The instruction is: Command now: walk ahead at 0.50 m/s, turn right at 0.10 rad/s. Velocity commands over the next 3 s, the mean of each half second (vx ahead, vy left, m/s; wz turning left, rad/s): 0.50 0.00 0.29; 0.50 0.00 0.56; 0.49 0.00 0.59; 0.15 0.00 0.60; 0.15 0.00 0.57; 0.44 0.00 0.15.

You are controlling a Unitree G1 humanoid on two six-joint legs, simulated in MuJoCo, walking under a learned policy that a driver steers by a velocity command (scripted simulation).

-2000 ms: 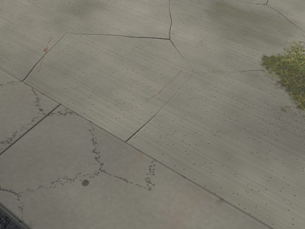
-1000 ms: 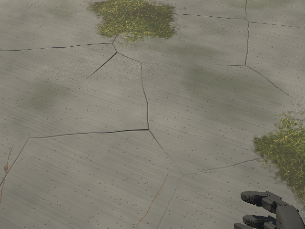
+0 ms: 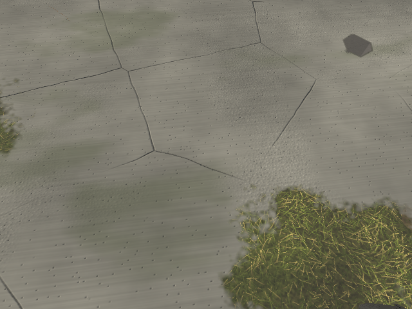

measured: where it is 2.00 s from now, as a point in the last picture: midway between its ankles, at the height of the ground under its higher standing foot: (115, 216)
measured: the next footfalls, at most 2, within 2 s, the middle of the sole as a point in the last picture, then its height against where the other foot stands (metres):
right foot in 0.38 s outside the picture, level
left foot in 0.86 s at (143, 300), level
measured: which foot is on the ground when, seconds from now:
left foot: down 0.00-0.40, up 0.42-0.84, down 0.86-1.00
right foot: up 0.00-0.36, down 0.38-0.88, up 0.90-1.00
